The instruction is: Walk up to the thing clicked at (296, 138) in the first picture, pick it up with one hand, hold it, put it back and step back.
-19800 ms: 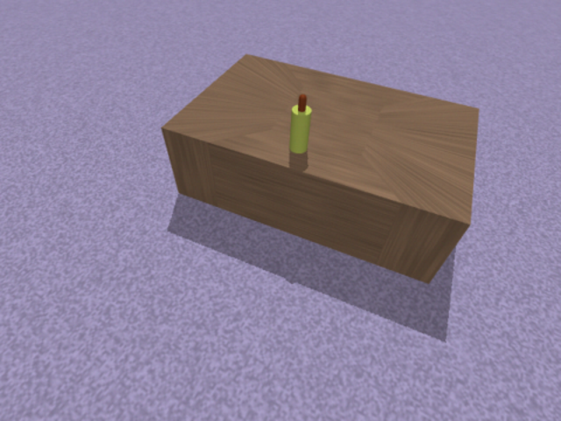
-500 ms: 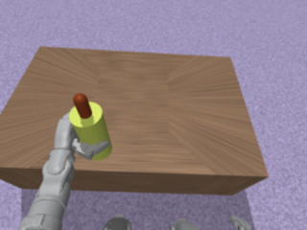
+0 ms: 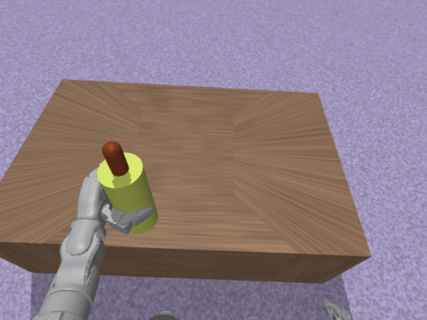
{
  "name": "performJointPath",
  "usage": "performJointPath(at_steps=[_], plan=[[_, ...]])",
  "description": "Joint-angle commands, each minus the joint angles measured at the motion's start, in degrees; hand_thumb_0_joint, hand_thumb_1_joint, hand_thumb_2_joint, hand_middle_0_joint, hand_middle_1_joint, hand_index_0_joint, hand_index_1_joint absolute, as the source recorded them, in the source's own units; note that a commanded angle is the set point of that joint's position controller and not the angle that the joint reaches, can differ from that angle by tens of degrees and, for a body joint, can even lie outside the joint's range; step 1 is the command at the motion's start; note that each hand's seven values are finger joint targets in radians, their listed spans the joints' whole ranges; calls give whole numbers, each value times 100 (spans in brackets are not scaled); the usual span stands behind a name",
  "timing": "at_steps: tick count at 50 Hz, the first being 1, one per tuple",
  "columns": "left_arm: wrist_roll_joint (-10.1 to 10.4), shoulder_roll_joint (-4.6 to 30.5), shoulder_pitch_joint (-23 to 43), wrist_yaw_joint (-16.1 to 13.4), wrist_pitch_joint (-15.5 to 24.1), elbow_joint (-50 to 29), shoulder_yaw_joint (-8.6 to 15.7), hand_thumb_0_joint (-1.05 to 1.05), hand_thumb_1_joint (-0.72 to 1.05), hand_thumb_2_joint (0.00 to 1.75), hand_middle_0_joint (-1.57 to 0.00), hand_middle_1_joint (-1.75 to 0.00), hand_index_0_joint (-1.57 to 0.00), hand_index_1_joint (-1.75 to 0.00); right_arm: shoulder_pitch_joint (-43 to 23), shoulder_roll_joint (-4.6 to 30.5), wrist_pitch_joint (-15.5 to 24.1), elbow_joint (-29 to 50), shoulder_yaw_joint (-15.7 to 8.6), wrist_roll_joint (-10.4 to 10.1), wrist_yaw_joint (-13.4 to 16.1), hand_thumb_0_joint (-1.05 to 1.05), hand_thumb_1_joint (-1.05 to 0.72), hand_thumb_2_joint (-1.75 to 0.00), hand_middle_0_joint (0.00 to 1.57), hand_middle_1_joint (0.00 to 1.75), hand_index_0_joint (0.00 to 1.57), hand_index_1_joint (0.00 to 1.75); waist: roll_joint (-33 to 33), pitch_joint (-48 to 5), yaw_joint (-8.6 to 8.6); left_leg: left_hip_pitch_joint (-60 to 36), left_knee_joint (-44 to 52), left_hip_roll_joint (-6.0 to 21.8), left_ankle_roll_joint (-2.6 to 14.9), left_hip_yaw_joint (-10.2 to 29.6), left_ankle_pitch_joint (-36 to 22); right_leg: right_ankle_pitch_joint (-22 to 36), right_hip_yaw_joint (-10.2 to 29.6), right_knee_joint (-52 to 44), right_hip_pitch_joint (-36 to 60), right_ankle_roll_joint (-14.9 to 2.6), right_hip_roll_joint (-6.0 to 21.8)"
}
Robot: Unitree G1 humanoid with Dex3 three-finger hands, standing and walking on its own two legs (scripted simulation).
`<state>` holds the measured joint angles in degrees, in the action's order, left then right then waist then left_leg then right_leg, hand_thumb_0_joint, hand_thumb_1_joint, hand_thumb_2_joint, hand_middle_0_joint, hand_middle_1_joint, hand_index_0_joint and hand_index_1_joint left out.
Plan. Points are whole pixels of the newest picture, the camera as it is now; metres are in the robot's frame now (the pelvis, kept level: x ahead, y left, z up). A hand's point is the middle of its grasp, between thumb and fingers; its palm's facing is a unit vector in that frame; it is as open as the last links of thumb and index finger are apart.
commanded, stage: hold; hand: left
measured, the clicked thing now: (128, 188) +0.34 +0.16 +0.05
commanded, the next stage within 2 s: none
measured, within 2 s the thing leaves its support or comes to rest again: neither
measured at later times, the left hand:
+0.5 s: hand (127, 204) +0.31 +0.16 +0.03, palm faces +0.05 -1.00 -0.02, open 10.3 cm
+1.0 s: hand (120, 205) +0.31 +0.17 +0.04, palm faces +0.07 -1.00 -0.01, open 10.3 cm
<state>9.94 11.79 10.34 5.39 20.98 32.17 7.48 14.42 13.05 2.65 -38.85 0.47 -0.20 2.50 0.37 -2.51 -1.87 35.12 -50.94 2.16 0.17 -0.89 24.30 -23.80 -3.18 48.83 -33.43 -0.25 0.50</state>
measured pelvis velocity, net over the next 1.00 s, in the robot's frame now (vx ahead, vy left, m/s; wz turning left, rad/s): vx -0.01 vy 0.00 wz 0.00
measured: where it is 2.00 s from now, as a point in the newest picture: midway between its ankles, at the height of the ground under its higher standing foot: outside the picture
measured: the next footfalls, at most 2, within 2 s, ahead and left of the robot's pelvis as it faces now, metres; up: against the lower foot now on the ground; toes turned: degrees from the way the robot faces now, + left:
none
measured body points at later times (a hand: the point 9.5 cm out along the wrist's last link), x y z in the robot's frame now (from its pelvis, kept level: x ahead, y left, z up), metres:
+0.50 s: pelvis -0.01 +0.00 +0.01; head +0.03 +0.00 +0.45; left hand +0.31 +0.22 +0.04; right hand +0.12 -0.25 -0.10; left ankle +0.01 +0.11 -0.70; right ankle +0.01 -0.12 -0.70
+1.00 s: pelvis -0.01 +0.00 +0.01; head +0.03 +0.01 +0.46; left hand +0.30 +0.22 +0.04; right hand +0.12 -0.25 -0.10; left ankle +0.01 +0.11 -0.70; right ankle +0.01 -0.12 -0.70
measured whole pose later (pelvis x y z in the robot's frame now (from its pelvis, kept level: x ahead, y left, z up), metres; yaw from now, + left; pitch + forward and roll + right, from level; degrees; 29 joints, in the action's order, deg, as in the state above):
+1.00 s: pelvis -0.01 +0.00 +0.01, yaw +0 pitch +5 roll -1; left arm 10.1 11.6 6.3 5.6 21.2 28.7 7.6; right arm 13.8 12.7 4.4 -39.8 0.7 -0.4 3.1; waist 0.0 -0.9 -1.4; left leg 30.0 -46.9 1.8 0.2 -1.0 21.9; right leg -21.7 -3.1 45.2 -28.4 -0.2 0.7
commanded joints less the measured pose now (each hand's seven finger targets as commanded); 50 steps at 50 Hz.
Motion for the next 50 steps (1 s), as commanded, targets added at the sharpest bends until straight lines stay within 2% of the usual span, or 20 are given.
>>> performJointPath(at_steps=[1, 10, 13, 14, 18, 19, 20, 21, 23, 26, 31, 33, 35, 36, 39, 42, 44, 47, 49, 50], plan=[[212, 796, 2289, 23, 771, -1871, 349, 0, 19, 131, -131, -148, -133, -148, -4, 838, 214, 617, -325, 4, 63, 0, -91, -90, 20, 30, 20, 30, 306, -1882, -17, -1256, 743, -135, 13, 161, -1713, 1804, 112, -651, 776, -116, -140], [242, 865, 2290, -3, 784, -2246, 411, 0, 18, 129, -131, -147, -133, -147, -109, 800, 215, 664, -291, -5, 82, 0, -92, -90, 20, 30, 20, 30, 290, -1919, -10, -1285, 827, -171, 30, 100, -1558, 1800, 162, -804, 1043, -84, -104], [245, 609, 1939, -35, 756, -1966, 285, 0, 19, 131, -131, -148, -133, -148, -154, 777, 237, 665, -274, 3, 80, 0, -92, -90, 20, 30, 20, 30, 162, -1735, -11, -1238, 910, -160, 21, 117, -1399, 1593, 129, -841, 1016, -95, -123], [244, 763, 2078, -47, 793, -2151, 429, 0, 19, 130, -131, -147, -132, -147, -178, 791, 250, 670, -295, 5, 86, 0, -91, -90, 20, 30, 20, 30, 177, -1824, 36, -1261, 907, -160, 32, 108, -1391, 1616, 146, -864, 1037, -87, -121], [198, 953, 2195, -69, 846, -2574, 442, 0, 21, 130, -132, -147, -133, -147, -164, 781, 263, 656, -285, -3, 101, 0, -92, -91, 20, 30, 20, 30, 357, -1816, 32, -1352, 993, -181, 23, 105, -1204, 1451, 157, -906, 1044, -93, -102], [189, 678, 1755, -15, 767, -2021, 259, 0, 19, 130, -131, -147, -133, -147, -173, 764, 268, 669, -269, -3, 101, 0, -92, -90, 20, 30, 20, 30, 238, -1720, -29, -1307, 985, -177, 26, 109, -1241, 1469, 140, -904, 1005, -94, -122], [246, 589, 1892, 26, 775, -2150, 198, 0, 21, 129, -129, -146, -131, -145, -159, 767, 279, 688, -263, -1, 81, 0, -91, -90, 20, 30, 20, 30, 215, -1766, -48, -1338, 987, -154, 15, 132, -1349, 1551, 122, -877, 1033, -102, -132], [265, 773, 2081, 20, 788, -2304, 361, 0, 20, 129, -129, -146, -131, -146, -170, 797, 291, 668, -277, -13, 91, 0, -91, -90, 20, 30, 20, 30, 356, -1872, 14, -1407, 973, -159, 6, 126, -1468, 1664, 136, -864, 1077, -103, -123], [228, 813, 2126, 23, 749, -2460, 295, 0, 21, 130, -129, -146, -131, -146, -160, 783, 288, 692, -272, -17, 104, 0, -92, -90, 20, 30, 20, 30, 396, -2032, -3, -1553, 946, -157, 11, 130, -1619, 1794, 143, -888, 1122, -96, -117], [277, 756, 1857, 57, 722, -1997, 393, 0, 18, 131, -130, -148, -132, -148, -136, 789, 305, 610, -268, -10, 95, 0, -91, -90, 20, 30, 20, 30, 167, -1703, 2, -1305, 952, -169, 33, 112, -1547, 1782, 159, -930, 1139, -79, -106], [307, 900, 2105, 110, 856, -2324, 514, 0, 20, 131, -131, -148, -133, -148, -198, 801, 317, 656, -285, -23, 74, 0, -91, -90, 20, 30, 20, 30, 286, -1638, 61, -1339, 1069, -174, 18, 112, -1237, 1451, 140, -962, 1049, -94, -99], [299, 677, 1771, 145, 826, -2194, 310, 0, 21, 131, -131, -148, -133, -148, -196, 760, 333, 668, -262, -14, 89, 0, -91, -90, 20, 30, 20, 30, 167, -1688, 15, -1339, 1005, -202, 43, 74, -1325, 1600, 170, -993, 1167, -67, -77], [291, 780, 1774, 144, 842, -2286, 395, 0, 18, 130, -130, -148, -132, -148, -166, 787, 353, 621, -288, -11, 96, 0, -92, -90, 20, 30, 20, 30, 271, -1888, 22, -1454, 959, -203, 39, 68, -1495, 1776, 191, -955, 1217, -68, -73], [268, 677, 1827, 166, 823, -2322, 247, 0, 19, 129, -129, -146, -131, -146, -194, 749, 354, 656, -255, 1, 98, 0, -92, -91, 20, 30, 20, 30, 292, -1874, 1, -1480, 955, -195, 35, 77, -1580, 1839, 183, -955, 1164, -70, -85], [263, 652, 1891, 128, 801, -2382, 199, 0, 19, 129, -128, -146, -130, -146, -178, 760, 353, 618, -260, -13, 112, 0, -91, -91, 20, 30, 20, 30, 308, -1714, -36, -1503, 1037, -172, 17, 117, -1427, 1642, 147, -961, 1093, -89, -103], [270, 966, 2067, 31, 827, -2440, 573, 0, 17, 130, -129, -147, -131, -147, -249, 795, 379, 636, -284, -27, 120, 0, -91, -90, 20, 30, 20, 30, 266, -1648, 62, -1382, 1099, -180, 37, 110, -1204, 1453, 160, -1046, 1128, -86, -92], [293, 988, 2050, -2, 849, -2662, 589, 0, 16, 131, -128, -147, -130, -147, -167, 749, 370, 592, -254, -14, 134, 0, -92, -91, 20, 30, 20, 30, 313, -1819, 62, -1428, 1062, -196, 34, 97, -1331, 1587, 173, -1020, 1241, -76, -76], [283, 607, 1636, 24, 766, -2104, 330, 0, 18, 132, -129, -148, -131, -148, -183, 740, 389, 574, -236, -8, 120, 0, -91, -91, 20, 30, 20, 30, 170, -1496, 14, -1359, 1122, -175, 19, 133, -1276, 1475, 113, -1000, 1094, -90, -116], [244, 928, 2035, 8, 810, -2451, 495, 0, 19, 131, -129, -147, -130, -147, -189, 780, 396, 557, -270, -16, 120, 0, -91, -91, 20, 30, 20, 30, 377, -1651, 54, -1471, 1155, -164, -6, 147, -1273, 1454, 109, -977, 1098, -108, -112], [229, 703, 1811, 69, 762, -2275, 275, 0, 17, 131, -129, -148, -131, -148, -210, 741, 383, 612, -254, -10, 117, 0, -91, -91, 20, 30, 20, 30, 327, -1655, 18, -1463, 1121, -174, 6, 136, -1286, 1477, 120, -1009, 1096, -94, -110]])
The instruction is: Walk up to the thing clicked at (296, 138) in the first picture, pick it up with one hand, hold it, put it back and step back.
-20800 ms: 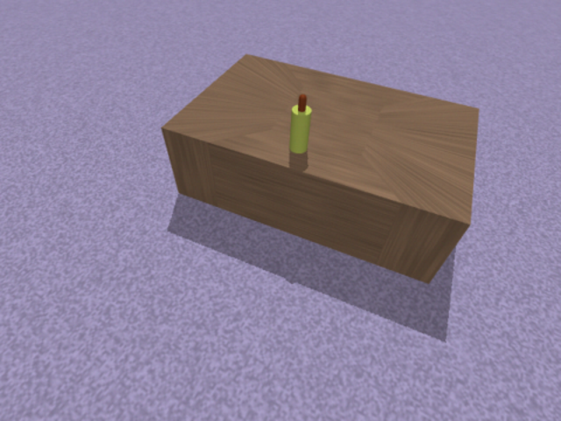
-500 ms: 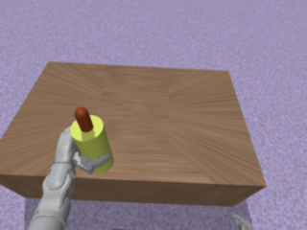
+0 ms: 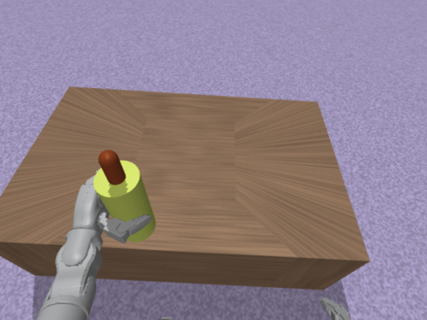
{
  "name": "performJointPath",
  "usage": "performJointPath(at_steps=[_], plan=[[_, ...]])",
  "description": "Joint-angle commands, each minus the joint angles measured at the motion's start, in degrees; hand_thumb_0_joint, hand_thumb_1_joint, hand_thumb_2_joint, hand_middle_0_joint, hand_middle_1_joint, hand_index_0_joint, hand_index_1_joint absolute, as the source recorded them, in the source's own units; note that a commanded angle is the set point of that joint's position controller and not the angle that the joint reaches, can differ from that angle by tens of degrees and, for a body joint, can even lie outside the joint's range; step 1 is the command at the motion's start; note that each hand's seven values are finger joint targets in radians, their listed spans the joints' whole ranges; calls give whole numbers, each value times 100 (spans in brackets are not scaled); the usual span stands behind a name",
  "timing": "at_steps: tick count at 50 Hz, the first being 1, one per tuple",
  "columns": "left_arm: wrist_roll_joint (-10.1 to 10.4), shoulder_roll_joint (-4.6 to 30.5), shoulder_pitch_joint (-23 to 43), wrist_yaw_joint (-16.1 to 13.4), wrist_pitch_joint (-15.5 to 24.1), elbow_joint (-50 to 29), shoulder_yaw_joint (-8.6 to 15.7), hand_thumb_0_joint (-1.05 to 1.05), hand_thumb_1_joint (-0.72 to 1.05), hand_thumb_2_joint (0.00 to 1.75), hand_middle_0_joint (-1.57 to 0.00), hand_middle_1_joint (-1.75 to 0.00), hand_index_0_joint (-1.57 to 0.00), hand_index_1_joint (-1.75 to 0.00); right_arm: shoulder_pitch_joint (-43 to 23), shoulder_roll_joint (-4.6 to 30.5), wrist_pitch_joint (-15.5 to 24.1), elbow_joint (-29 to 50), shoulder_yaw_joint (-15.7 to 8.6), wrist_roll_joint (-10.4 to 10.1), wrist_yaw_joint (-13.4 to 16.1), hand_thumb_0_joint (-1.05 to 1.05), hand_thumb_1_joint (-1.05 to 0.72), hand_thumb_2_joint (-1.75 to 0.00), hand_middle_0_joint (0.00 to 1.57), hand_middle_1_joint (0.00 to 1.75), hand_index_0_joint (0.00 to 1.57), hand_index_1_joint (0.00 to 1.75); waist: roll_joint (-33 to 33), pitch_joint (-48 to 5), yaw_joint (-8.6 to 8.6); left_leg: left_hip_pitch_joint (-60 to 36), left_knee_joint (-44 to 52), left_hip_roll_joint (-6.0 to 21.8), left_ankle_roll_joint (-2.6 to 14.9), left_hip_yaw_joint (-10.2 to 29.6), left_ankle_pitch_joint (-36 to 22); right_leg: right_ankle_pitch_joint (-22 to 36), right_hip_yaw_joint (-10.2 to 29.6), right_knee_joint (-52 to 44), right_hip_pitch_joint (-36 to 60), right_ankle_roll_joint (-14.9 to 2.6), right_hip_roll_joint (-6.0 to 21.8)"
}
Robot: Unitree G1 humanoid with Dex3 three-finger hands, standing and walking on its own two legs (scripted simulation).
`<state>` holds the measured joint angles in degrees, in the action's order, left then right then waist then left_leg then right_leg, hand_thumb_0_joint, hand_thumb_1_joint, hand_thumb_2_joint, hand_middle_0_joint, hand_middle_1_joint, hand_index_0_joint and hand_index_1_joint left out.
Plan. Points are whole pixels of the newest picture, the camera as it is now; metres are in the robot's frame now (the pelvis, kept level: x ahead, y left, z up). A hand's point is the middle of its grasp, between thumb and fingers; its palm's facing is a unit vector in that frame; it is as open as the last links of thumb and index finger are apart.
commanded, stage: hold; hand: left
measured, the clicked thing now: (125, 196) +0.32 +0.17 +0.06
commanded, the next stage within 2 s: crouch in 1.50 s
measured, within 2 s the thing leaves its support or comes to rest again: neither
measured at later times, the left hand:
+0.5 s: hand (126, 203) +0.32 +0.17 +0.03, palm faces +0.05 -1.00 -0.02, open 10.3 cm
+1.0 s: hand (127, 203) +0.32 +0.17 +0.03, palm faces +0.06 -1.00 -0.02, open 10.3 cm
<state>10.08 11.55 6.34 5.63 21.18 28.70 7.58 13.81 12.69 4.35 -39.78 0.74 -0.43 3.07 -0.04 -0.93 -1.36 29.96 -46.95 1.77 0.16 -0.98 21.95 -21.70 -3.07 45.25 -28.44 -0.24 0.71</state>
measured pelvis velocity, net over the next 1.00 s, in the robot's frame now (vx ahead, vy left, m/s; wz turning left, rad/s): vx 0.00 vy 0.01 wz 0.00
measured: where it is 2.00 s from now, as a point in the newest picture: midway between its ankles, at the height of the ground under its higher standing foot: outside the picture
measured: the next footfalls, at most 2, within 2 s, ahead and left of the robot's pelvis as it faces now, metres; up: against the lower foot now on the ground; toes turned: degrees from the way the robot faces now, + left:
none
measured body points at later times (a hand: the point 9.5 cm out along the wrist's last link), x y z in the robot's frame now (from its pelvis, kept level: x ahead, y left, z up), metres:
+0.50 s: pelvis +0.00 +0.00 +0.00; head +0.04 +0.01 +0.45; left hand +0.31 +0.22 +0.04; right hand +0.12 -0.24 -0.11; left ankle +0.02 +0.12 -0.71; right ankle +0.02 -0.12 -0.71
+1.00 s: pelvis +0.00 +0.01 +0.00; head +0.04 +0.01 +0.45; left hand +0.31 +0.22 +0.04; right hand +0.12 -0.24 -0.11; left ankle +0.02 +0.12 -0.71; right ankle +0.02 -0.12 -0.71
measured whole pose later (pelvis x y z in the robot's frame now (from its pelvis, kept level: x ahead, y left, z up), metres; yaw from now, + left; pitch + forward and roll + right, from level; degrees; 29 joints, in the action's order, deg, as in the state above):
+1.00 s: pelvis +0.00 +0.01 +0.00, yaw +0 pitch +5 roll -1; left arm 9.7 11.4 5.2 4.5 19.8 26.6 6.4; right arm 14.4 12.7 5.3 -40.4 0.4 -0.5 2.1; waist 0.3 -0.9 -1.5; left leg 29.6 -46.9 1.6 0.6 -1.2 22.2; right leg -21.5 -2.8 44.7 -27.9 0.2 0.8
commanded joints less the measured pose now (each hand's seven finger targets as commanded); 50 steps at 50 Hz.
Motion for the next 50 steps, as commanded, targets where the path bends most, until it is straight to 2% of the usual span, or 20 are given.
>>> performJointPath(at_steps=[1, 3, 4, 5, 7, 12, 16, 17, 19, 22, 23, 25, 30, 32, 33, 42, 43, 44, 48, 50], plan=[[229, 842, 2361, 56, 744, -2072, 295, 0, 20, 131, -130, -148, -132, -148, -117, 847, 230, 694, -315, -1, 54, 0, -91, -91, 20, 30, 20, 30, 449, -1788, -60, -1009, 757, -129, -4, 148, -1078, 1279, 99, -649, 596, -103, -139], [213, 709, 2242, 89, 713, -1920, 150, 0, 18, 131, -129, -148, -131, -148, -84, 828, 250, 654, -309, -7, 56, 0, -92, -91, 20, 30, 20, 30, 390, -1821, -105, -1085, 729, -113, 0, 171, -1123, 1313, 92, -653, 535, -106, -142], [243, 964, 2456, 85, 743, -2283, 357, 0, 17, 128, -129, -146, -131, -146, -71, 823, 241, 645, -312, -6, 64, 0, -92, -91, 20, 30, 20, 30, 414, -1932, -13, -1059, 698, -124, 8, 169, -1202, 1388, 100, -651, 653, -103, -123], [241, 741, 1959, 111, 654, -1664, 265, 0, 15, 129, -128, -147, -130, -147, -54, 833, 250, 619, -318, -15, 59, 0, -92, -91, 20, 30, 20, 30, 212, -1855, -45, -1047, 680, -124, 13, 162, -1317, 1477, 86, -647, 682, -89, -140], [309, 751, 2340, 85, 679, -2180, 250, 0, 14, 129, -129, -147, -131, -147, -40, 815, 267, 631, -305, -13, 53, 0, -92, -91, 20, 30, 20, 30, 310, -1967, -33, -1091, 663, -116, 14, 155, -1392, 1587, 100, -646, 755, -88, -128], [275, 673, 2179, 37, 667, -1813, 259, 0, 16, 130, -127, -146, -129, -146, -79, 803, 261, 637, -308, -2, 2, 0, -91, -91, 20, 30, 20, 30, 191, -1721, -45, -932, 690, -111, 14, 155, -1315, 1484, 75, -654, 597, -86, -146], [220, 1089, 2281, 5, 785, -2341, 559, 0, 19, 130, -128, -146, -129, -146, -19, 829, 248, 610, -344, 2, -1, 0, -91, -91, 20, 30, 20, 30, 531, -2009, 94, -1098, 690, -121, -18, 160, -1420, 1496, 78, -578, 656, -118, -132], [203, 738, 1936, 22, 723, -2028, 278, 0, 19, 130, -127, -146, -129, -146, -32, 804, 235, 668, -311, 0, -8, 0, -91, -91, 20, 30, 20, 30, 334, -1856, 11, -1093, 722, -109, -14, 176, -1431, 1501, 54, -584, 655, -116, -152], [251, 915, 2197, -13, 774, -2478, 449, 0, 19, 131, -128, -147, -130, -147, -66, 821, 258, 660, -338, 2, 3, 0, -92, -91, 20, 30, 20, 30, 454, -1984, 31, -1068, 662, -142, -5, 136, -1416, 1577, 102, -606, 767, -100, -124], [229, 768, 2061, -49, 708, -2276, 309, 0, 14, 128, -127, -146, -129, -146, -57, 770, 273, 657, -296, 15, 7, 0, -92, -91, 20, 30, 20, 30, 399, -1978, -7, -1029, 628, -131, 10, 143, -1451, 1592, 109, -613, 750, -90, -127], [226, 933, 2314, -76, 725, -2602, 404, 0, 14, 128, -127, -146, -129, -146, -69, 796, 275, 666, -307, -2, 32, 0, -92, -91, 20, 30, 20, 30, 455, -1965, -18, -1076, 674, -128, 12, 132, -1332, 1536, 126, -661, 715, -88, -122], [224, 674, 2102, -68, 665, -2323, 169, 0, 14, 129, -127, -147, -129, -147, -26, 782, 288, 633, -293, 7, 30, 0, -92, -91, 20, 30, 20, 30, 383, -1848, -82, -1051, 683, -113, 8, 159, -1293, 1482, 97, -632, 625, -90, -138], [225, 870, 2342, -80, 660, -2451, 320, 0, 15, 129, -127, -146, -129, -147, -22, 802, 307, 555, -314, -6, 36, 0, -92, -91, 20, 30, 20, 30, 377, -1814, -47, -1086, 727, -102, 0, 194, -1291, 1460, 63, -631, 635, -96, -141], [222, 591, 2029, -65, 582, -2108, 95, 0, 15, 131, -128, -148, -129, -148, -19, 794, 305, 560, -303, -2, 31, 0, -92, -91, 20, 30, 20, 30, 199, -1712, -80, -1039, 700, -105, 12, 195, -1338, 1490, 50, -653, 631, -88, -144], [220, 778, 2119, -92, 611, -2191, 292, 0, 16, 131, -127, -147, -129, -147, -36, 819, 311, 553, -329, -3, 17, 0, -91, -91, 20, 30, 20, 30, 232, -1691, -23, -988, 704, -103, 9, 190, -1334, 1484, 53, -648, 648, -90, -137], [176, 746, 2239, -98, 591, -2358, 170, 0, 14, 130, -128, -148, -130, -149, -8, 805, 318, 598, -333, 6, -43, 0, -92, -91, 20, 30, 20, 30, 417, -1957, -41, -1221, 676, -82, -20, 211, -1593, 1606, 26, -587, 644, -106, -151], [191, 696, 1965, -94, 570, -1975, 254, 0, 15, 130, -127, -147, -128, -147, -71, 809, 309, 612, -326, 3, -55, 0, -92, -91, 20, 30, 20, 30, 341, -1794, 4, -1061, 685, -84, -14, 207, -1546, 1562, 18, -593, 633, -109, -161], [228, 945, 2304, -124, 629, -2347, 469, 0, 18, 131, -128, -148, -130, -148, -55, 826, 301, 600, -342, -13, -39, 0, -91, -91, 20, 30, 20, 30, 395, -1868, 18, -1051, 689, -99, -1, 180, -1453, 1561, 59, -621, 695, -103, -133], [221, 649, 1991, -141, 643, -2071, 302, 0, 15, 131, -127, -148, -129, -148, -87, 782, 323, 629, -305, -3, -51, 0, -92, -91, 20, 30, 20, 30, 192, -1574, -26, -872, 763, -106, 12, 168, -1040, 1228, 50, -667, 563, -89, -144], [248, 816, 2224, -125, 719, -2493, 355, 0, 15, 132, -128, -149, -129, -149, -92, 803, 342, 634, -332, -2, -41, 0, -92, -91, 20, 30, 20, 30, 431, -1853, -8, -985, 705, -133, 5, 144, -1129, 1313, 76, -649, 649, -95, -117]])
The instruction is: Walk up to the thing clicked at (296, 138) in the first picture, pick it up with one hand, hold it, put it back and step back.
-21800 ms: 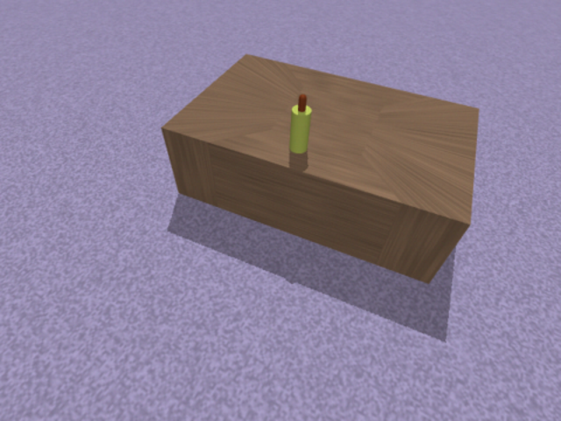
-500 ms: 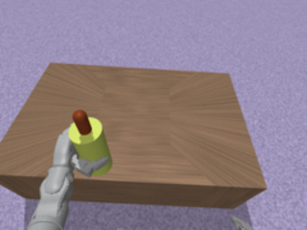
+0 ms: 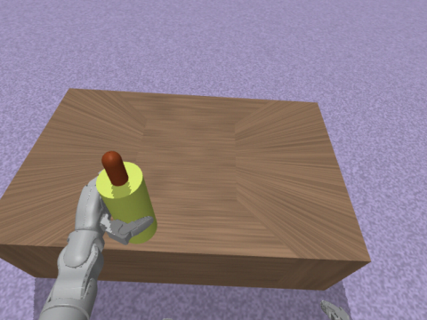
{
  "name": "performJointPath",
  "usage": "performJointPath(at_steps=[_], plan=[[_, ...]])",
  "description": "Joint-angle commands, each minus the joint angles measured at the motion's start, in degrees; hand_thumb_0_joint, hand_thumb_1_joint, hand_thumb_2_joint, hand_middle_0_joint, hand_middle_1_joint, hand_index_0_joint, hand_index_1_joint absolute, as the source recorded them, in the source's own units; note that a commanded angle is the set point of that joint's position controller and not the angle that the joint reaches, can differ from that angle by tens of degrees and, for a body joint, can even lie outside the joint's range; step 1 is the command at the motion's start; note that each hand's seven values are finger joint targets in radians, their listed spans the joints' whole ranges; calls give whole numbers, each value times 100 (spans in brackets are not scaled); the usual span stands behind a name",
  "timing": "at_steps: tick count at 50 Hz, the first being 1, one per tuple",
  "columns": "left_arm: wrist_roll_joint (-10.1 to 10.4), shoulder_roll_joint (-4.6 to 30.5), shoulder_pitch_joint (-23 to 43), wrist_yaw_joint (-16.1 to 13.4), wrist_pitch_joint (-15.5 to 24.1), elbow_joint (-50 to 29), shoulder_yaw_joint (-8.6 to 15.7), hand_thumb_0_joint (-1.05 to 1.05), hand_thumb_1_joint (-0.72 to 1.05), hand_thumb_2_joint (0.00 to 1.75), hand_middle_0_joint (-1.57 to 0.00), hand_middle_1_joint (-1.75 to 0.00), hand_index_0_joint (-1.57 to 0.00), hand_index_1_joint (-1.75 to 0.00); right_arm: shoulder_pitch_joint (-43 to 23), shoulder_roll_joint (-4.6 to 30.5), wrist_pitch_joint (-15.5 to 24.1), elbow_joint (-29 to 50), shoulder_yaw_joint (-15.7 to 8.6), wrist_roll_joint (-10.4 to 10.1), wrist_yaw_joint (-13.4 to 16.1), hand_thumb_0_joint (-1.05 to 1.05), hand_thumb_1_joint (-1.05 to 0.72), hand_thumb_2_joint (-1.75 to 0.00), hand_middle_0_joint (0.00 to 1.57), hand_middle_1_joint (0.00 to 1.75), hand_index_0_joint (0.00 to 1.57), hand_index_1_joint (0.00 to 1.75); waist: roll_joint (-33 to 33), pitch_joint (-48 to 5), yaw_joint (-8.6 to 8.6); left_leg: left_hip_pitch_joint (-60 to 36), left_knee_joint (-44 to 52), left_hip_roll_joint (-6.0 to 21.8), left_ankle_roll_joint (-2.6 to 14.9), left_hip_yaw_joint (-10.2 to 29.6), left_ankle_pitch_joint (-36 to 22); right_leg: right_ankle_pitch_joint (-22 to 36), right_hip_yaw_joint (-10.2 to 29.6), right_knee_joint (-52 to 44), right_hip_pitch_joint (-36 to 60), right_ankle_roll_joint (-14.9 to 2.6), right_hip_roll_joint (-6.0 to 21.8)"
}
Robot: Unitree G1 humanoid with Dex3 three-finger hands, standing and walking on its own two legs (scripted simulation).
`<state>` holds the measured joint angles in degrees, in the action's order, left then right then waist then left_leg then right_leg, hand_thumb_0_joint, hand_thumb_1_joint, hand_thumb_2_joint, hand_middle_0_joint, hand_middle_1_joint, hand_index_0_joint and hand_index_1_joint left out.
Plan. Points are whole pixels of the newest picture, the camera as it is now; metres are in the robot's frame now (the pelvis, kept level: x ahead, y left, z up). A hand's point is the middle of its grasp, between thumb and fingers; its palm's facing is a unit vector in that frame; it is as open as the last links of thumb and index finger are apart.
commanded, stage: hold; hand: left
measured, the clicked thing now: (127, 197) +0.32 +0.16 +0.06
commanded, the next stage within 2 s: crouch in 0.50 s
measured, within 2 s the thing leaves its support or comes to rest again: neither
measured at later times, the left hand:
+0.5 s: hand (128, 205) +0.31 +0.16 +0.04, palm faces +0.05 -1.00 -0.03, open 10.3 cm
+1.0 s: hand (140, 204) +0.36 +0.17 -0.04, palm faces +0.02 -1.00 +0.00, open 10.2 cm
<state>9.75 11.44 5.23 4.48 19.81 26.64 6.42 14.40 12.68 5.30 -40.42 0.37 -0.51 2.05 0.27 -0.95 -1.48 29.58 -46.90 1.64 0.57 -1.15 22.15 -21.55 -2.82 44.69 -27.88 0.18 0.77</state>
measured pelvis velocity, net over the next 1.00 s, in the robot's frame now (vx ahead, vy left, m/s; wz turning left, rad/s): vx -0.02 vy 0.00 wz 0.00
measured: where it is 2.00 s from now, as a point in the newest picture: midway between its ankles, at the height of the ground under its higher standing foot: outside the picture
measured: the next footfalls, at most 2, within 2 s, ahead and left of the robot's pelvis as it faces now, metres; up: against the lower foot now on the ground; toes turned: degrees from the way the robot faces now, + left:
none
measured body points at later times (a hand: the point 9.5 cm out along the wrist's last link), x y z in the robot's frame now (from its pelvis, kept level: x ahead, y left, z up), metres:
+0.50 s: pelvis +0.00 +0.00 +0.00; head +0.03 +0.00 +0.45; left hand +0.30 +0.22 +0.04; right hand +0.12 -0.25 -0.11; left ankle +0.02 +0.11 -0.71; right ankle +0.01 -0.12 -0.71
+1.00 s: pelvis -0.02 +0.00 -0.04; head +0.08 +0.02 +0.40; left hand +0.35 +0.22 -0.04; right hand +0.09 -0.27 -0.15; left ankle +0.02 +0.11 -0.71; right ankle +0.01 -0.12 -0.71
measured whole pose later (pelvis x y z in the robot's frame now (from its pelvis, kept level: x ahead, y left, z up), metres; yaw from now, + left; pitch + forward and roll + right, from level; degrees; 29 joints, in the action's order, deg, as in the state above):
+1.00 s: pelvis -0.02 +0.00 -0.04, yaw +0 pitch +14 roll -2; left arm 9.5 14.5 21.8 9.3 29.1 46.3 10.8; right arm 12.5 13.8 6.9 -41.3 -0.7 0.9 0.2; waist -1.3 -2.3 -3.5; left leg 49.3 -60.4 1.9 0.4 -0.1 25.3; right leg -25.2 -3.5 58.5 -47.4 -0.4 0.9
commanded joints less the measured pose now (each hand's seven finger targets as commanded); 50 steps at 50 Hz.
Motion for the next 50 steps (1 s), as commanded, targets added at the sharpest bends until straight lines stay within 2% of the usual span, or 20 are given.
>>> performJointPath(at_steps=[1, 5, 9, 14, 19, 23, 26, 27, 29, 30, 32, 37, 42, 43, 44, 45, 46, 47, 48, 50], plan=[[249, 860, 2091, -9, 830, -2049, 500, 0, 15, 130, -127, -148, -129, -148, -142, 814, 246, 683, -301, 6, 68, 0, -92, -91, 20, 30, 20, 30, 332, -1868, 24, -934, 671, -123, -34, 171, -1286, 1408, 41, -567, 632, -135, -131], [195, 697, 2197, 61, 811, -2380, 171, 0, 16, 128, -125, -145, -127, -146, -94, 790, 252, 696, -281, 20, 68, 0, -92, -91, 20, 30, 20, 30, 461, -2029, -52, -1136, 639, -96, -47, 197, -1422, 1525, 49, -530, 582, -145, -139], [282, 837, 2638, 18, 760, -2383, 358, 0, 15, 129, -127, -146, -128, -146, -104, 811, 274, 637, -274, -8, 104, 0, -92, -91, 20, 30, 20, 30, 292, -1806, -109, -1003, 708, -92, -19, 210, -1131, 1327, 46, -644, 525, -128, -134], [235, 740, 2233, -77, 705, -1780, 407, 0, 14, 130, -127, -147, -129, -147, -170, 813, 292, 618, -267, -12, 82, 0, -91, -91, 20, 30, 20, 30, 245, -1454, -6, -857, 842, -78, -43, 239, -906, 1042, -23, -618, 410, -143, -155], [191, 1027, 2262, -3, 773, -2161, 538, 0, 16, 131, -129, -149, -131, -149, -200, 811, 277, 685, -295, -17, 75, 0, -92, -91, 20, 30, 20, 30, 383, -1785, 77, -942, 775, -131, -32, 163, -1026, 1180, 42, -670, 645, -136, -115], [261, 780, 2117, 39, 739, -2194, 378, 0, 14, 128, -126, -146, -128, -146, -143, 792, 296, 667, -273, -21, 72, 0, -92, -91, 20, 30, 20, 30, 277, -1803, 4, -997, 756, -109, -38, 180, -1082, 1251, 39, -653, 635, -131, -134], [316, 819, 2321, -3, 717, -2235, 480, 0, 14, 128, -125, -145, -126, -145, -117, 787, 308, 636, -270, -23, 86, 0, -92, -91, 20, 30, 20, 30, 177, -1856, -27, -974, 695, -105, -15, 167, -1259, 1466, 55, -667, 701, -108, -127], [273, 767, 2391, 4, 707, -2186, 349, 0, 12, 129, -125, -146, -127, -146, -107, 764, 303, 614, -255, 1, 87, 0, -92, -91, 20, 30, 20, 30, 223, -1826, -93, -938, 668, -117, -5, 162, -1272, 1507, 78, -653, 625, -101, -118], [226, 938, 2363, -20, 712, -2138, 498, 0, 14, 129, -125, -145, -126, -146, -85, 784, 302, 583, -269, -2, 86, 0, -92, -91, 20, 30, 20, 30, 355, -1754, -26, -914, 697, -112, -17, 156, -1182, 1385, 76, -643, 551, -123, -116], [221, 803, 2171, 12, 706, -1899, 412, 0, 22, 132, -124, -141, -125, -142, -103, 798, 287, 599, -274, -6, 95, 0, -90, -91, 20, 30, 20, 30, 181, -1645, -83, -915, 692, -115, 2, 150, -1145, 1365, 81, -688, 482, -99, -114], [230, 813, 2435, 19, 779, -2094, 398, 0, 24, 118, -129, -135, -130, -135, -122, 787, 314, 575, -271, 1, 99, 0, -89, -90, 20, 30, 20, 30, 224, -1603, -87, -879, 715, -124, 4, 154, -1012, 1265, 78, -667, 449, -105, -100], [220, 815, 2579, 192, 848, -1166, 417, 0, 22, 118, -132, -137, -133, -137, -90, 833, 316, 466, -305, 11, 52, 0, -89, -90, 20, 30, 20, 30, 104, -1456, -143, -586, 592, -96, 22, 210, -912, 1156, 53, -493, 191, -126, -114], [239, 927, 3423, 375, 1219, -400, 618, 0, 23, 118, -130, -136, -131, -136, -28, 914, 297, 333, -385, 68, -24, 0, -89, -90, 20, 30, 20, 30, 61, -1468, -258, 4, 76, -89, 45, 230, -642, 949, 68, -45, -551, -137, -101], [250, 799, 3447, 394, 1293, -180, 541, 0, 23, 118, -131, -137, -133, -137, 45, 899, 312, 300, -392, 81, -44, 0, -89, -90, 20, 30, 20, 30, -3, -1631, -296, 131, -98, -99, 49, 230, -677, 999, 77, 107, -652, -138, -93], [263, 1008, 3792, 430, 1430, -136, 724, 0, 21, 119, -131, -137, -132, -137, 68, 927, 317, 280, -419, 103, -70, 0, -89, -90, 20, 30, 20, 30, 62, -1739, -304, 321, -277, -106, 52, 244, -617, 931, 81, 269, -881, -140, -94], [233, 958, 3867, 476, 1505, 116, 643, 0, 19, 120, -131, -137, -132, -138, 112, 946, 313, 275, -433, 116, -96, 0, -89, -90, 20, 30, 20, 30, 161, -1989, -338, 320, -417, -90, 46, 283, -582, 823, 61, 448, -1150, -159, -106], [261, 1145, 4093, 494, 1617, 184, 829, 0, 19, 120, -132, -139, -133, -139, 136, 966, 314, 301, -437, 130, -114, 0, -90, -90, 20, 30, 20, 30, 248, -2037, -292, 497, -572, -103, 37, 292, -454, 671, 73, 594, -1368, -164, -109], [263, 1112, 4296, 538, 1738, 213, 721, 0, 19, 121, -132, -140, -133, -140, 176, 993, 312, 332, -439, 149, -137, 0, -89, -90, 20, 30, 20, 30, 310, -2360, -357, 457, -712, -84, 26, 334, -467, 633, 59, 776, -1531, -183, -124], [231, 1419, 4465, 530, 1849, 211, 943, 0, 19, 123, -133, -140, -133, -141, 225, 1020, 302, 326, -448, 170, -150, 0, -90, -90, 20, 30, 20, 30, 449, -2679, -273, 550, -873, -103, 17, 355, -491, 596, 58, 942, -1677, -191, -127], [185, 1550, 4567, 535, 1984, 433, 1021, 0, 14, 122, -132, -141, -133, -141, 292, 1049, 259, 335, -429, 214, -178, 0, -91, -90, 20, 30, 20, 30, 601, -3096, -273, 731, -1178, -118, 12, 379, -506, 540, 37, 1251, -1981, -215, -151]])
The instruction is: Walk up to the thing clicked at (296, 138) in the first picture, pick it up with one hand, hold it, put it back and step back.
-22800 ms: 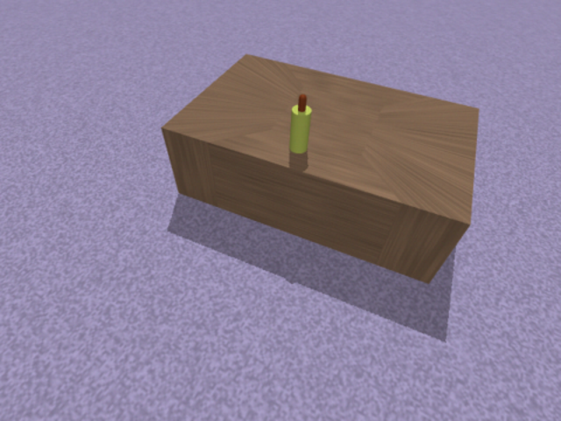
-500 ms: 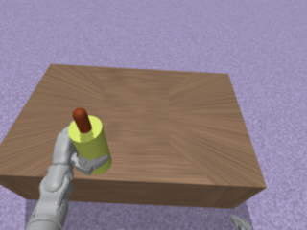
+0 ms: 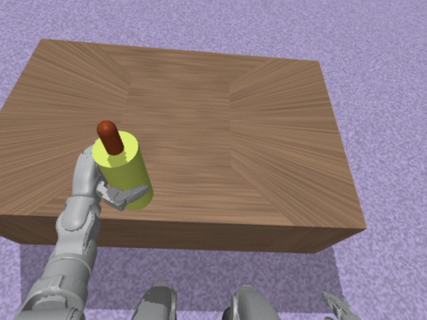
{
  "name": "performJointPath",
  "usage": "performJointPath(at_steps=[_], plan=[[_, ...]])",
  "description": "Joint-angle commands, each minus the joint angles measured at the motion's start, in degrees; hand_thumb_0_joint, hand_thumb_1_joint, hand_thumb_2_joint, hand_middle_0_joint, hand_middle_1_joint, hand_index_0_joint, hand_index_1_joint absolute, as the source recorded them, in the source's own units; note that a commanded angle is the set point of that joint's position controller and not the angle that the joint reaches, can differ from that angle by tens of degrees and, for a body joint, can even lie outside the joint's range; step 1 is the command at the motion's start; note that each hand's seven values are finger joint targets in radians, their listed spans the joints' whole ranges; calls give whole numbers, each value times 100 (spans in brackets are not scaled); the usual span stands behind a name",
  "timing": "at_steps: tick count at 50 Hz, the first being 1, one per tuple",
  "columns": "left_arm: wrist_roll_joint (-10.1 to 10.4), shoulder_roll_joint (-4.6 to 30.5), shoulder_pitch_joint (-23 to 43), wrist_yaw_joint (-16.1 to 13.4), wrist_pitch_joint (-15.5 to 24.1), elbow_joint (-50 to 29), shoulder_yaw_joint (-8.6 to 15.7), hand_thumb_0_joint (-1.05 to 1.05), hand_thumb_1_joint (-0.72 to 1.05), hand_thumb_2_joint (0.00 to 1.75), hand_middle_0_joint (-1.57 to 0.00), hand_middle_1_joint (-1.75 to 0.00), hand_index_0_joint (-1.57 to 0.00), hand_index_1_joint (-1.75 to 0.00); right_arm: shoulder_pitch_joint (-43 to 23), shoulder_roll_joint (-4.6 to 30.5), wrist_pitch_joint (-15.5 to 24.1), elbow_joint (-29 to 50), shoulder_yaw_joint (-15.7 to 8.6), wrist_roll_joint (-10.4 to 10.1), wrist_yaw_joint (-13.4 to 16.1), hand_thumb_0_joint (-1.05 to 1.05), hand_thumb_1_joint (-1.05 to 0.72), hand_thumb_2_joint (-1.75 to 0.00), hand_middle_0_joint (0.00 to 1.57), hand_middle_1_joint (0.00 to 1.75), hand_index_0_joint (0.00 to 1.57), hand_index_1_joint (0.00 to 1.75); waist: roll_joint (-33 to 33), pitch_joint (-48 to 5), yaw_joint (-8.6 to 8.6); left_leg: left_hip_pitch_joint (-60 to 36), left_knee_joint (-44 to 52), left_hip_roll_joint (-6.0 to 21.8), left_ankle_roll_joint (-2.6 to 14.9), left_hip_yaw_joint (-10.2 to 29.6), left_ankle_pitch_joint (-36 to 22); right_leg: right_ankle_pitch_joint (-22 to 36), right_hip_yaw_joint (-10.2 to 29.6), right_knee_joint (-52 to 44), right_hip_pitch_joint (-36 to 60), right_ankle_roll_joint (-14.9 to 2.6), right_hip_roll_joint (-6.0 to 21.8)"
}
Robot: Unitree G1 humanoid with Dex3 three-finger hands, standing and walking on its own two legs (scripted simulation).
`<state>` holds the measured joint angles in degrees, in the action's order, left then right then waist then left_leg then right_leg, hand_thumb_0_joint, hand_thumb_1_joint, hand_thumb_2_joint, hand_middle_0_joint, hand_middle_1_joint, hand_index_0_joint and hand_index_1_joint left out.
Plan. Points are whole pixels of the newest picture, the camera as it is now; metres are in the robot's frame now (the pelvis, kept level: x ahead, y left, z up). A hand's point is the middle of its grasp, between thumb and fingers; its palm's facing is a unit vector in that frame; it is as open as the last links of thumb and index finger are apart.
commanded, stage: crouch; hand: left
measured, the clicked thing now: (123, 166) +0.38 +0.17 +0.03
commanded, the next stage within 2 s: lower in 0.78 s
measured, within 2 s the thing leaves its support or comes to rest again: neither
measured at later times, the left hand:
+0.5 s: hand (141, 166) +0.45 +0.16 -0.11, palm faces +0.03 -1.00 -0.03, open 10.2 cm
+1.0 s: hand (147, 165) +0.48 +0.16 -0.15, palm faces +0.04 -1.00 -0.05, open 10.2 cm
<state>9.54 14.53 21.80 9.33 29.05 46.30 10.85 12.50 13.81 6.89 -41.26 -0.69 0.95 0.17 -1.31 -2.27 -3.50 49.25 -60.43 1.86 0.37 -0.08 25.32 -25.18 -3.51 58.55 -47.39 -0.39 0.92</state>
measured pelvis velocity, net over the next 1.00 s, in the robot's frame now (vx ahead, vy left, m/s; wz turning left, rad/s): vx -0.01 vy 0.00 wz -0.05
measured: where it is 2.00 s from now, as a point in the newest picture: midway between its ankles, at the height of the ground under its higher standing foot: outside the picture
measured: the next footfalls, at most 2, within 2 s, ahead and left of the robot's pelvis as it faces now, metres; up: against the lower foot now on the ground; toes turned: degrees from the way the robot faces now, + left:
none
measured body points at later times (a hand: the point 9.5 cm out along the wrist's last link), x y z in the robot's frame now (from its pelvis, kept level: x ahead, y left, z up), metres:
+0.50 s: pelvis -0.01 +0.00 -0.10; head +0.16 +0.02 +0.32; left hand +0.44 +0.22 -0.10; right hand +0.05 -0.26 -0.22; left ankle +0.04 +0.11 -0.67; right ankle +0.03 -0.12 -0.67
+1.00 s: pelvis -0.01 +0.00 -0.14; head +0.17 +0.02 +0.27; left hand +0.47 +0.22 -0.15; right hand +0.04 -0.27 -0.27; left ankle +0.04 +0.11 -0.67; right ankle +0.03 -0.12 -0.67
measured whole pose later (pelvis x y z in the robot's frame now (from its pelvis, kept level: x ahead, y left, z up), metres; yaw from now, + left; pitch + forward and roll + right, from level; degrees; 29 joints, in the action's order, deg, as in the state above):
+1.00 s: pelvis -0.01 +0.00 -0.14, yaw -3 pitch +33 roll -4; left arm 4.6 22.0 43.9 5.6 30.5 61.1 18.3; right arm 11.5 13.9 1.9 -42.3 0.7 3.0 -2.7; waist 1.4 -10.0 -7.8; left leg 91.2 -94.1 3.1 0.4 1.9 36.1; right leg -35.5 -4.4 91.2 -88.9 -1.0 0.4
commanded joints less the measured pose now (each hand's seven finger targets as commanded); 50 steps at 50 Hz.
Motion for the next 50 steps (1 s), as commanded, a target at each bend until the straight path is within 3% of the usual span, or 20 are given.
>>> performJointPath(at_steps=[1, 2, 3, 4, 8, 9, 13, 16, 19, 21, 22, 23, 24, 30, 32, 36, 43, 44, 46, 50], plan=[[221, 1156, 2869, 49, 1097, -1393, 527, 0, 13, 122, -132, -141, -133, -142, 508, 953, 79, 447, -298, 86, -13, 0, -91, -90, 20, 30, 20, 30, 826, -3238, -57, -1226, 44, -138, 23, 299, -999, 954, 96, 28, -169, -183, -163], [233, 1382, 3151, 47, 1178, -1590, 660, 0, 15, 122, -132, -141, -133, -141, 558, 993, 52, 419, -307, 99, -13, 0, -91, -91, 20, 30, 20, 30, 992, -3568, -26, -1217, -152, -142, 30, 297, -1189, 1078, 120, 173, -284, -193, -167], [218, 1244, 3097, 70, 1164, -1315, 555, 0, 12, 122, -132, -139, -132, -140, 556, 990, 17, 450, -274, 109, -23, 0, -92, -91, 20, 30, 20, 30, 960, -3692, -71, -1144, -247, -130, 31, 347, -1279, 1071, 91, 286, -421, -213, -162], [219, 1507, 3404, 45, 1236, -1710, 697, 0, 14, 121, -132, -139, -132, -140, 641, 1031, 1, 408, -293, 113, -23, 0, -92, -91, 20, 30, 20, 30, 1155, -3924, 21, -1165, -355, -118, 11, 359, -1508, 1207, 86, 437, -484, -229, -166], [197, 1240, 3544, 99, 1144, -1104, 504, 0, 16, 121, -132, -138, -132, -139, 672, 1084, -87, 309, -297, 121, -31, 0, -93, -91, 20, 30, 20, 30, 1052, -3919, -166, -754, -707, -79, 38, 400, -1389, 1134, 116, 704, -957, -239, -208], [145, 1515, 3882, 66, 1159, -1346, 623, 0, 17, 120, -132, -137, -131, -138, 734, 1092, -108, 275, -317, 126, -22, 0, -93, -91, 20, 30, 20, 30, 1084, -4016, -189, -621, -786, -81, 57, 394, -1342, 1140, 141, 738, -956, -236, -207], [114, 1719, 3953, -26, 1088, -1024, 871, 0, 15, 121, -132, -138, -132, -139, 819, 1112, -211, 200, -335, 120, -57, 0, -93, -91, 20, 30, 20, 30, 827, -4061, -190, -169, -1042, -72, 82, 405, -1271, 1174, 152, 938, -955, -201, -194], [210, 1562, 3926, -93, 1038, -732, 946, 0, 16, 122, -130, -138, -130, -139, 837, 1052, -252, 155, -301, 98, -100, 0, -93, -91, 20, 30, 20, 30, 526, -4098, -247, 422, -1336, -88, 146, 348, -1234, 1383, 289, 1057, -767, -129, -176], [53, 1587, 3792, -108, 1025, -316, 980, 0, 18, 122, -129, -136, -129, -137, 788, 1072, -284, 159, -293, 118, -139, 0, -92, -91, 20, 30, 20, 30, 678, -3992, -250, 541, -1461, -100, 122, 407, -1184, 1145, 156, 1324, -1357, -197, -188], [-109, 1863, 4112, -130, 1121, -679, 1009, 0, 21, 124, -131, -138, -131, -139, 787, 1073, -319, 155, -322, 149, -151, 0, -92, -91, 20, 30, 20, 30, 905, -4170, -224, 470, -1552, -81, 105, 407, -1144, 1044, 174, 1441, -1561, -223, -192], [-140, 1801, 4170, -127, 1141, -721, 945, 0, 21, 124, -132, -140, -133, -140, 791, 1038, -327, 140, -315, 174, -153, 0, -92, -91, 20, 30, 20, 30, 1011, -4225, -242, 412, -1591, -75, 90, 417, -1111, 977, 176, 1486, -1679, -238, -195], [-146, 1645, 3945, -124, 1116, -566, 870, 0, 22, 125, -133, -140, -133, -141, 788, 1023, -330, 160, -305, 171, -173, 0, -92, -91, 20, 30, 20, 30, 952, -4222, -256, 440, -1614, -66, 89, 431, -1194, 1035, 153, 1528, -1697, -241, -209], [-130, 1890, 4183, -136, 1140, -794, 1042, 0, 22, 126, -133, -140, -133, -141, 812, 1045, -338, 137, -307, 175, -169, 0, -92, -91, 20, 30, 20, 30, 1020, -4344, -206, 506, -1679, -65, 89, 414, -1145, 1007, 197, 1551, -1668, -237, -204], [-89, 1932, 4630, -228, 1003, -927, 1052, 0, 16, 125, -130, -139, -130, -140, 870, 1038, -377, 116, -285, 182, -177, 0, -93, -91, 20, 30, 20, 30, 1078, -4771, -378, 641, -2001, -44, 119, 439, -1330, 1238, 228, 1744, -1759, -207, -199], [-103, 1824, 4610, -258, 959, -825, 976, 0, 17, 125, -129, -139, -129, -140, 838, 1005, -381, 115, -259, 184, -183, 0, -94, -91, 20, 30, 20, 30, 1088, -4559, -385, 742, -1972, -33, 100, 469, -1160, 1064, 213, 1798, -1910, -223, -202], [-157, 1931, 4847, -297, 962, -1074, 948, 0, 16, 127, -130, -139, -130, -141, 785, 1050, -387, 125, -265, 207, -200, 0, -93, -91, 20, 30, 20, 30, 1436, -4692, -364, 474, -2035, 3, 25, 576, -1268, 837, 108, 2033, -2399, -286, -206], [-169, 1897, 5013, -350, 835, -556, 913, 0, 8, 127, -130, -141, -130, -142, 804, 1031, -410, 106, -222, 194, -203, 0, -94, -91, 20, 30, 20, 30, 1154, -4547, -478, 1145, -2274, -14, 110, 473, -870, 810, 254, 2037, -2259, -227, -190], [-223, 2065, 4976, -375, 838, -548, 1024, 0, 9, 127, -130, -140, -130, -142, 815, 1053, -425, 108, -237, 198, -208, 0, -94, -91, 20, 30, 20, 30, 1190, -4586, -415, 1123, -2259, -16, 97, 494, -881, 762, 234, 2082, -2325, -247, -193], [-292, 1971, 4917, -384, 827, -377, 962, 0, 10, 126, -133, -142, -133, -144, 827, 1085, -440, 103, -237, 221, -221, 0, -93, -91, 20, 30, 20, 30, 1323, -4602, -432, 906, -2323, 2, 58, 565, -1115, 769, 126, 2262, -2706, -286, -200], [-310, 2003, 4947, -395, 908, 153, 1132, 0, 11, 130, -135, -146, -135, -148, 868, 1064, -459, 53, -181, 226, -251, 0, -93, -91, 20, 30, 20, 30, 1012, -4351, -498, 1620, -2610, -33, 116, 513, -1111, 941, 126, 2479, -2716, -258, -211]])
